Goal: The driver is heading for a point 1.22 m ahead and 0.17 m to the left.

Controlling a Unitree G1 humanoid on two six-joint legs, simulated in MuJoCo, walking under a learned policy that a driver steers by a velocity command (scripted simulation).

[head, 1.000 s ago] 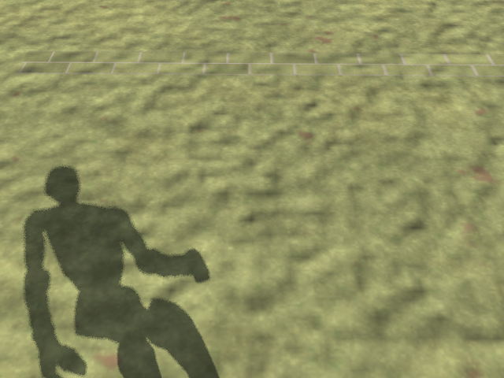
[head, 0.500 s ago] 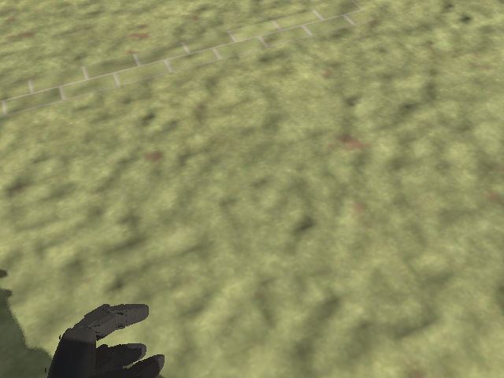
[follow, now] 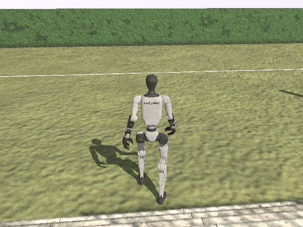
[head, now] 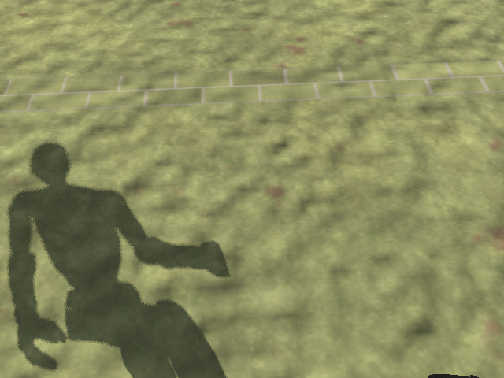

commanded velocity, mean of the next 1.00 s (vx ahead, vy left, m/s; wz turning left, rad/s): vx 0.42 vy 0.00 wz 0.25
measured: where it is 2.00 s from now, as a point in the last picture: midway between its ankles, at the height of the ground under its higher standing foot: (248, 299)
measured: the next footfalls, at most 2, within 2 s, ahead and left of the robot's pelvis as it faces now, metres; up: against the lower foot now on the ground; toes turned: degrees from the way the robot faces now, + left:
left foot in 0.04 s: +0.18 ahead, +0.10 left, +0.00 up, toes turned +4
right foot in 0.52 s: +0.49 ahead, -0.03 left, +0.00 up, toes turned +23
